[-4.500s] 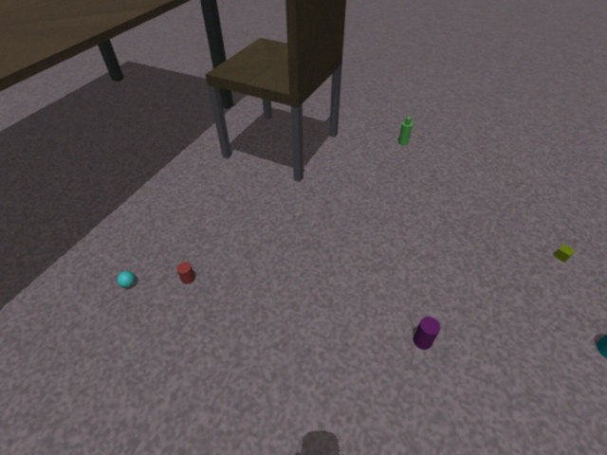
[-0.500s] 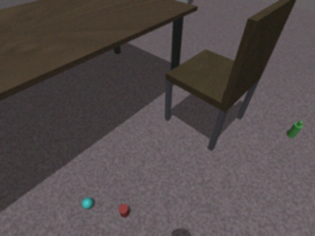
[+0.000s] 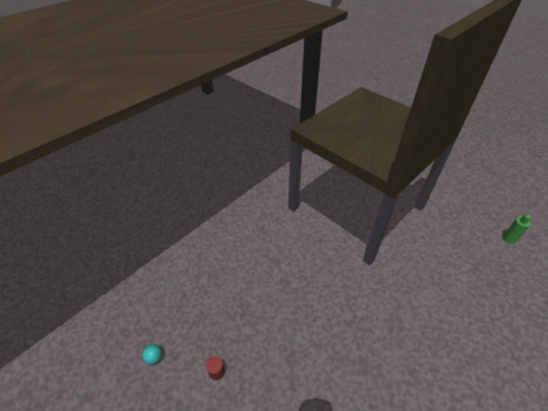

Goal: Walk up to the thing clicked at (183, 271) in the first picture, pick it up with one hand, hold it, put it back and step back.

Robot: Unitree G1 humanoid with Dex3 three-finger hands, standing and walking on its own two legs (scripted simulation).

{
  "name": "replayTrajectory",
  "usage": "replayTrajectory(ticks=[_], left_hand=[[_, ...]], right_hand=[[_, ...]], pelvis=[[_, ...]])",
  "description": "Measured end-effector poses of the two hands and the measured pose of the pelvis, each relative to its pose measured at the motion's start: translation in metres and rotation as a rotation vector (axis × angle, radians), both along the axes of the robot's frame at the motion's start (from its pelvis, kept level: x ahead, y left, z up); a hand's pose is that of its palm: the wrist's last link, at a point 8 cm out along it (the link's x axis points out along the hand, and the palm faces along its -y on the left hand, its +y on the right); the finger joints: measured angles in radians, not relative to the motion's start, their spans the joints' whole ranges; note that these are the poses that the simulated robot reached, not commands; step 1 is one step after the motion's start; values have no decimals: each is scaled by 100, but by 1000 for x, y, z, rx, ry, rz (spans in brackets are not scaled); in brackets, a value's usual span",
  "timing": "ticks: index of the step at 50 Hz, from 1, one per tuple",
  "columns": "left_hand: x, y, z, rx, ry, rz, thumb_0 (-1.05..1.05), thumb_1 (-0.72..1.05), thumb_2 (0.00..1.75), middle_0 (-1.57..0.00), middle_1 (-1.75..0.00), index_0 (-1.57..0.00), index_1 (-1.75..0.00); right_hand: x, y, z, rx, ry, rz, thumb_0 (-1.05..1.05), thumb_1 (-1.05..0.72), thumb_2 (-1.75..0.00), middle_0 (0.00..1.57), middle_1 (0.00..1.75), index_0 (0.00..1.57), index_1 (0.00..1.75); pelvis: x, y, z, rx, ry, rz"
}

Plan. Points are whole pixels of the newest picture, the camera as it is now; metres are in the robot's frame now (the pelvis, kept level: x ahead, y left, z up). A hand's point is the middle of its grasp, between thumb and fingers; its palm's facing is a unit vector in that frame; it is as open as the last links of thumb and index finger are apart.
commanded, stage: stand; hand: left
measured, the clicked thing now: (215, 368) +0.43 +0.24 -0.75
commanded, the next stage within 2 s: none
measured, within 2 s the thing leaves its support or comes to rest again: neither
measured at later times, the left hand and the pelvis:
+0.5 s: hand out of the picture +0.07 +0.25 -0.16, palm faces -0.02 -0.94 -0.34, open 7.3 cm; pelvis +0.00 +0.00 +0.00, yaw +0 degrees
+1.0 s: hand out of the picture +0.07 +0.25 -0.16, palm faces -0.02 -0.94 -0.34, open 7.3 cm; pelvis +0.01 +0.00 +0.00, yaw +0 degrees
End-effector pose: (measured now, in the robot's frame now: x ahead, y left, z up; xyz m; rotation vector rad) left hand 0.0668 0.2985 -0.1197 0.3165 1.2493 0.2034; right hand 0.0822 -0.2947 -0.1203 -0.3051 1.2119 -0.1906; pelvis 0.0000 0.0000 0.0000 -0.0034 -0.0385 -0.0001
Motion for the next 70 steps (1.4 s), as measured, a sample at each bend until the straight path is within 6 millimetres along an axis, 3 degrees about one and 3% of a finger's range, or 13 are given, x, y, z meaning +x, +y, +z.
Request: replayTrajectory(ticks=[36,70], left_hand=[[0,-4,1,-1,-2,4,0,91,90,-21,-30,-21,-30],[5,-3,0,-1,-3,4,0,91,90,-21,-30,-21,-30]], right_hand=[[-9,-6,-1,-4,29,2,0,-91,-90,21,30,20,30],[3,-5,1,-11,18,11,0,-91,-90,21,30,20,30]], pelvis=[[3,-5,0,0,-1,4],[10,-3,0,0,3,4]])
